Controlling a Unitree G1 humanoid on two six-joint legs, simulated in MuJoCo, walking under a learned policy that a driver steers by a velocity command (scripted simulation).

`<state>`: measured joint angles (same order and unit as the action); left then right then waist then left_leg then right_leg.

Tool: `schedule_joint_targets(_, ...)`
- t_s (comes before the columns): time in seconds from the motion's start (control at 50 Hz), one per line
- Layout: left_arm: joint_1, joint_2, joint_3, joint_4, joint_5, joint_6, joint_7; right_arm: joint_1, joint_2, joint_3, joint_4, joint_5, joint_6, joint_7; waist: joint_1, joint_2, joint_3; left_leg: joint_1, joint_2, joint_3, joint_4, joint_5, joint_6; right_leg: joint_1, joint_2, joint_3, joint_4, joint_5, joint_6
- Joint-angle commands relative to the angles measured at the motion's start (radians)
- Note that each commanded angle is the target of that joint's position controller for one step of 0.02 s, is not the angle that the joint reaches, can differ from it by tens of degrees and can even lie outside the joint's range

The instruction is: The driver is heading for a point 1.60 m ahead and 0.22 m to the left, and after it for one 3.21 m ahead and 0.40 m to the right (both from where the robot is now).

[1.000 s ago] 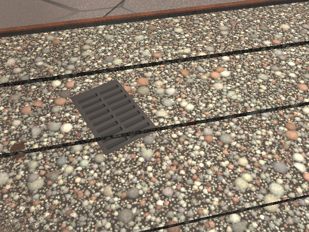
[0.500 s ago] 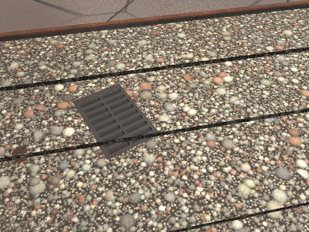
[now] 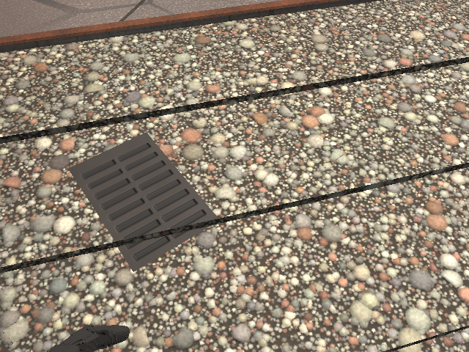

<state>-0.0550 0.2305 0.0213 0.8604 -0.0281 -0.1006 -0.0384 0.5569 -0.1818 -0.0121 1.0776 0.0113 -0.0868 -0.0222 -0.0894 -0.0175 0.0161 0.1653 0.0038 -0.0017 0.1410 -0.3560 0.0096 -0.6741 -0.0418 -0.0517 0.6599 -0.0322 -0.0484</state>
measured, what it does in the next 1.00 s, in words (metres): climbs: right foot, then left foot 0.03 m higher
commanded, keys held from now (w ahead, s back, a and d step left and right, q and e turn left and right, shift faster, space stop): w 0.34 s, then no key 0.66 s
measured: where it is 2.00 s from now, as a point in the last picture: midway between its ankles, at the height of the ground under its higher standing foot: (222, 224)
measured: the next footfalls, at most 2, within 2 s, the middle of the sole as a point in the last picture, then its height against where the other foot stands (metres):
right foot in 0.08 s outside the picture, level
left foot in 0.56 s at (184, 331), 0.03 m higher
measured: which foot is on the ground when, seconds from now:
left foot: down 0.00-0.10, up 0.12-0.54, down 0.56-1.00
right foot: up 0.00-0.06, down 0.08-0.58, up 0.60-0.82, down 0.84-1.00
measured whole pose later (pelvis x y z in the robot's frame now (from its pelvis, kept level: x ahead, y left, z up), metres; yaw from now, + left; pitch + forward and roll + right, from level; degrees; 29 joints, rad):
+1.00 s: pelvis +0.40 +0.00 +0.04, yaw -1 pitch +0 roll +0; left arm 0.24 0.20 0.02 1.04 0.01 -0.01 0.04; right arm 0.20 -0.21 -0.04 0.99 -0.01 -0.02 -0.04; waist -0.01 0.03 -0.01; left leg -0.33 0.02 0.07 0.44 -0.11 0.02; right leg -0.25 -0.02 -0.01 0.50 -0.26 0.00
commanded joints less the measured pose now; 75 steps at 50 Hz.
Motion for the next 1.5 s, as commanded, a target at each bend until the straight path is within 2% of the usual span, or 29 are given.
schedule_joint_targets(0.02,-0.029,0.101,0.027,-0.073,0.0,-0.006,0.0,-0.019,-0.199,-0.045,-0.04,0.006,-0.006,-0.008,0.106,0.158,0.069,-0.117,0.236,-0.059,0.055,0.805,0.119,0.198,0.054,-0.018,-0.09,0.015,-0.039)
schedule_joint_targets(0.06,0.227,0.165,0.067,0.001,-0.005,-0.001,0.006,-0.045,-0.2,-0.049,-0.053,-0.009,0.016,-0.007,0.233,0.181,-0.097,-0.119,0.201,-0.012,0.375,1.089,0.08,0.502,0.102,-0.042,-0.097,-0.015,-0.086)
schedule_joint_targets(0.08,0.404,0.207,0.085,0.049,-0.005,0.007,0.014,-0.067,-0.187,-0.041,-0.078,-0.018,0.017,-0.002,0.304,0.146,-0.196,-0.333,0.164,-0.008,0.64,0.893,0.053,0.802,-0.003,0.076,-0.077,-0.026,-0.124)
schedule_joint_targets(0.1,0.504,0.313,0.103,0.074,0.023,0.012,0.018,0.055,-0.025,-0.002,-0.098,-0.032,-0.001,0.014,0.212,-0.18,-0.368,-0.68,-0.026,-0.009,1.068,0.107,-0.005,1.127,-0.301,0.567,-0.15,-0.15,-0.274)
schedule_joint_targets(0.12,0.514,0.249,0.084,0.087,0.03,0.016,0.011,0.07,-0.039,-0.003,-0.072,0.007,-0.034,0.026,0.23,-0.233,-0.457,-0.813,-0.069,-0.16,1.285,-0.187,0.01,1.134,-0.372,0.898,-0.375,-0.319,-0.34)
schedule_joint_targets(0.14,0.398,0.188,0.067,0.077,0.017,0.009,0.009,-0.056,-0.124,-0.028,-0.114,0.038,-0.052,0.03,0.201,-0.162,-0.232,-0.927,0.0,-0.134,1.347,-0.136,0.03,0.96,-0.329,0.755,-0.407,-0.379,-0.278)
schedule_joint_targets(0.18,0.224,0.103,0.037,0.044,0.025,-0.003,0.001,-0.197,-0.155,-0.041,-0.155,0.032,-0.05,0.014,0.129,0.007,-0.059,-0.862,0.104,-0.078,1.271,0.038,0.047,0.596,-0.25,0.469,-0.452,-0.243,-0.206)
schedule_joint_targets(0.26,0.226,0.077,0.023,0.09,0.039,-0.012,-0.002,-0.147,-0.082,-0.044,-0.162,0.015,0.01,-0.002,0.041,-0.077,0.012,-0.782,0.151,-0.054,1.222,0.084,0.04,0.347,-0.166,0.26,-0.546,-0.168,-0.2)
schedule_joint_targets(0.38,0.335,0.123,0.017,0.118,0.041,0.009,0.04,-0.402,-0.095,-0.034,-0.269,-0.019,0.005,0.003,0.082,0.007,0.055,-0.977,0.168,-0.011,0.916,0.313,-0.017,0.404,-0.141,0.145,-0.539,0.065,-0.186)
schedule_joint_targets(0.48,0.444,0.16,0.018,0.144,0.028,0.032,0.045,-0.514,-0.082,-0.021,-0.297,-0.003,-0.004,0.026,0.132,-0.053,-0.004,-0.76,0.055,0.076,0.584,0.332,-0.009,0.549,-0.15,0.082,-0.437,0.421,-0.139)
schedule_joint_targets(0.54,0.421,0.139,0.009,0.147,0.022,0.05,0.053,-0.354,-0.151,-0.054,-0.25,-0.019,-0.014,0.035,0.037,-0.086,-0.103,-0.537,-0.022,0.096,0.383,0.402,0.049,0.66,-0.119,0.073,-0.222,0.618,-0.071)
schedule_joint_targets(0.56,0.459,0.131,0.006,0.146,0.033,0.047,0.057,-0.25,-0.229,-0.077,-0.223,-0.028,-0.017,0.029,0.009,-0.038,-0.182,-0.325,0.062,0.008,0.38,0.768,0.086,0.583,-0.061,0.039,-0.074,0.51,-0.021)
schedule_joint_targets(0.58,0.601,0.025,-0.025,0.151,0.057,0.032,0.05,-0.144,-0.309,-0.092,-0.203,-0.045,-0.002,0.023,0.042,0.18,-0.38,0.064,0.343,-0.3,0.419,1.058,0.279,0.297,0.048,0.007,0.27,-0.032,0.047)
schedule_joint_targets(0.6,0.594,0.028,-0.025,0.171,0.042,0.029,0.04,-0.126,-0.237,-0.074,-0.195,-0.047,0.013,0.021,0.023,0.284,-0.5,0.06,0.438,-0.55,0.269,0.939,0.385,0.233,0.117,0.1,0.492,-0.582,0.074)
schedule_joint_targets(0.62,0.538,0.114,0.005,0.166,0.02,0.04,0.033,-0.214,-0.214,-0.063,-0.214,-0.035,0.015,0.023,0.039,0.196,-0.399,-0.08,0.399,-0.481,0.235,0.66,0.342,0.181,0.065,0.158,0.63,-0.599,0.068)
schedule_joint_targets(0.68,0.387,0.086,0.02,0.127,0.025,0.084,0.066,-0.446,-0.139,-0.04,-0.237,-0.021,0.01,0.013,0.107,0.078,-0.111,-0.493,0.26,-0.209,0.113,0.283,0.212,0.203,-0.036,0.113,0.478,-0.448,0.061)
schedule_joint_targets(0.76,0.417,0.014,0.004,0.15,0.028,0.097,0.09,-0.443,-0.133,-0.043,-0.199,-0.038,0.02,0.005,0.133,0.138,-0.099,-0.575,0.179,-0.074,0.101,0.283,0.218,0.378,-0.003,0.051,0.099,-0.407,0.069)
schedule_joint_targets(0.82,0.42,0.04,0.009,0.164,0.038,0.11,0.083,-0.451,-0.166,-0.051,-0.191,-0.008,0.047,-0.009,0.145,0.128,-0.133,-0.591,0.181,-0.096,0.095,-0.036,0.18,0.53,0.026,0.017,-0.164,-0.14,0.05)
schedule_joint_targets(0.86,0.375,0.136,0.03,0.134,0.062,0.121,0.08,-0.415,-0.125,-0.037,-0.172,-0.007,0.052,-0.012,0.124,0.044,-0.038,-0.643,0.099,-0.038,0.136,-0.202,0.053,0.463,-0.065,0.128,-0.274,-0.313,-0.027)
schedule_joint_targets(0.9,0.295,0.1,0.021,0.136,0.045,0.107,0.082,-0.383,-0.113,-0.037,-0.153,-0.021,0.057,-0.02,0.074,-0.118,0.029,-0.419,0.028,0.037,0.232,0.001,0.001,0.214,-0.056,0.154,-0.389,-0.598,-0.039)
schedule_joint_targets(1.06,0.327,0.078,0.024,0.173,0.031,0.071,0.08,-0.359,-0.116,-0.043,-0.096,-0.018,0.058,-0.017,0.093,0.001,0.018,-0.4,0.048,0.015,0.247,0.177,0.036,0.362,-0.021,0.092,-0.311,-0.269,0.006)
schedule_joint_targets(1.1,0.356,0.105,0.036,0.183,0.021,0.074,0.083,-0.348,-0.127,-0.049,-0.083,-0.007,0.056,-0.016,0.103,-0.012,-0.016,-0.406,0.016,0.051,0.304,0.026,0.046,0.387,-0.016,0.093,-0.306,-0.401,-0.02)
schedule_joint_targets(1.18,0.426,0.151,0.06,0.185,0.0,0.054,0.077,-0.4,-0.099,-0.047,-0.1,0.005,0.026,0.0,0.133,-0.094,0.076,-0.644,-0.013,0.08,0.468,-0.066,0.067,0.479,-0.173,0.319,-0.407,-0.627,-0.136)
schedule_joint_targets(1.26,0.364,0.142,0.066,0.166,-0.007,0.027,0.067,-0.345,-0.098,-0.05,-0.089,0.015,-0.013,0.027,0.06,-0.114,0.077,-0.56,0.012,0.06,0.416,0.011,0.109,0.492,-0.235,0.343,-0.36,-0.348,-0.153)
schedule_joint_targets(1.3,0.234,0.104,0.056,0.108,-0.007,0.022,0.06,-0.132,-0.187,-0.084,-0.016,0.016,-0.017,0.021,-0.038,0.044,0.033,-0.213,0.093,-0.112,0.246,0.031,0.159,0.244,-0.062,0.111,-0.081,-0.126,-0.04)
schedule_joint_targets(1.32,0.231,0.056,0.044,0.078,0.008,0.004,0.061,-0.002,-0.294,-0.115,0.015,0.018,-0.015,0.023,-0.065,0.309,-0.03,0.027,0.276,-0.446,0.125,0.098,0.263,0.017,0.073,-0.026,0.26,-0.219,0.037)
schedule_joint_targets(1.34,0.222,0.079,0.049,0.074,0.011,-0.009,0.057,0.012,-0.226,-0.088,0.012,0.001,-0.02,0.025,-0.051,0.274,-0.051,0.09,0.37,-0.605,0.087,0.196,0.301,-0.125,0.071,0.072,0.482,-0.481,0.035)
schedule_joint_targets(1.4,0.217,0.078,0.054,0.086,-0.016,-0.021,0.033,-0.139,-0.147,-0.052,-0.039,-0.008,-0.031,0.033,0.034,0.062,0.024,-0.007,0.312,-0.354,0.078,0.302,0.234,-0.202,-0.054,0.111,0.564,-0.295,-0.03)
schedule_joint_targets(1.5,0.135,0.038,0.052,0.058,0.006,0.004,0.022,-0.129,-0.15,-0.038,-0.044,-0.014,-0.008,0.018,0.056,0.079,0.063,-0.141,0.224,-0.138,0.001,0.464,0.194,-0.112,-0.07,0.039,0.31,-0.129,0.011)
